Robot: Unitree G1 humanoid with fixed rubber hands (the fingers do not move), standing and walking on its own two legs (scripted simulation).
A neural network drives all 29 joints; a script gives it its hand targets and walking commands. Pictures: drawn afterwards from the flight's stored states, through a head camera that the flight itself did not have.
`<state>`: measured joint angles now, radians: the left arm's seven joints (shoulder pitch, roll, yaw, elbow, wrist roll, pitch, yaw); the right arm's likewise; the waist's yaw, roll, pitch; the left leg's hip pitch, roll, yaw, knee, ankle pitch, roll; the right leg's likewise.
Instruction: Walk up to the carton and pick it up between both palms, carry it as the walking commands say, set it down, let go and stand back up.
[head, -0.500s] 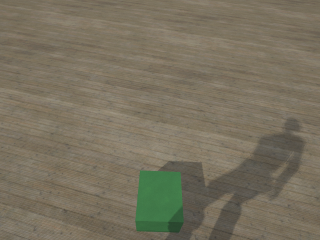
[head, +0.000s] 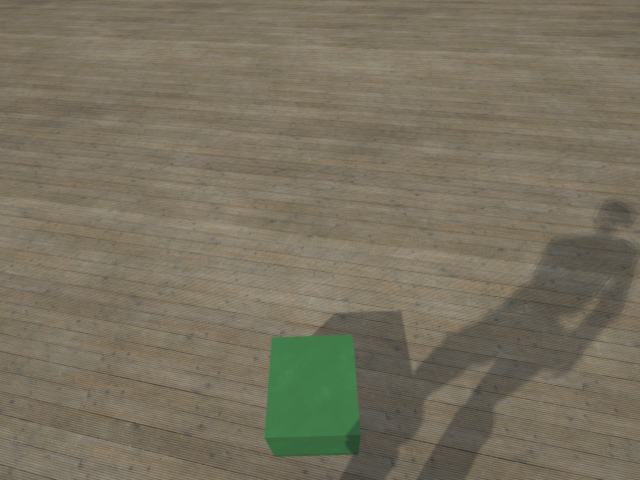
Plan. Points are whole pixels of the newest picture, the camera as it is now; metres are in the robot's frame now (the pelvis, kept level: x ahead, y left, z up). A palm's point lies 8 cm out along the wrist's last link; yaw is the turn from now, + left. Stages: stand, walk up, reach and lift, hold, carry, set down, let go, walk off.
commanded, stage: walk up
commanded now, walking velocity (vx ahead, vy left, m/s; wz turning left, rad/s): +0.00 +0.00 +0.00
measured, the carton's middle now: (314, 394) +0.48 +0.06 -0.68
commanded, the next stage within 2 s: stand in 1.56 s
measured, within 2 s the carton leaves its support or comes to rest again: neither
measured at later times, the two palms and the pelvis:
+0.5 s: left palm out of the picture -0.07 +0.25 -0.14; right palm out of the picture -0.03 -0.20 -0.15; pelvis -0.04 +0.02 -0.01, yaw +1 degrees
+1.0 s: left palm out of the picture +0.01 +0.30 -0.14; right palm out of the picture +0.00 -0.18 -0.14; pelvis +0.02 +0.05 -0.01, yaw +3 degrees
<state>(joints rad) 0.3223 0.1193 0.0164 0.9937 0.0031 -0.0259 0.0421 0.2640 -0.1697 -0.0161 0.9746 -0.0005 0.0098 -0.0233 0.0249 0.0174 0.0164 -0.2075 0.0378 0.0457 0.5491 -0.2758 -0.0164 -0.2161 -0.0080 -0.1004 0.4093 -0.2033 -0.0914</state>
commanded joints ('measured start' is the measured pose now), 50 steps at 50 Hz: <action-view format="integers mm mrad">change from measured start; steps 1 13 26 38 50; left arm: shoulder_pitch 89 35 155 92 -37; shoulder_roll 149 118 194 215 119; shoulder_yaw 6 -1 48 52 3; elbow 27 -9 -22 9 -58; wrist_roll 19 20 38 37 24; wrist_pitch -15 34 26 3 32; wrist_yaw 6 -16 -33 -25 -63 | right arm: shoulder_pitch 82 109 50 155 221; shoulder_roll -62 -92 -162 -64 -175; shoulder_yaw -30 -13 -57 -26 -53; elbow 3 5 -56 4 -40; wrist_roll -16 -23 -29 -28 -37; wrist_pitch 20 -2 1 -29 -56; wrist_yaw -8 -14 10 23 -12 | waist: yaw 1 -16 33 -61 -66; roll -71 2 -68 -135 136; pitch -35 110 104 -17 125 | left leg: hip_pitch -82 -77 -377 67 194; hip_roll -1 105 32 -36 264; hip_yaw -57 -155 -105 139 -135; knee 67 -342 -129 -129 -335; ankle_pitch -58 -92 -427 -16 250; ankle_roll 3 43 37 -12 126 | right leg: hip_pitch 101 -78 86 -58 -424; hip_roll -250 -82 -118 -179 -63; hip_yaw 232 118 148 90 52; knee -145 -87 -88 -111 468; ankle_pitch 328 -135 -479 -315 -31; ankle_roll -37 67 62 2 172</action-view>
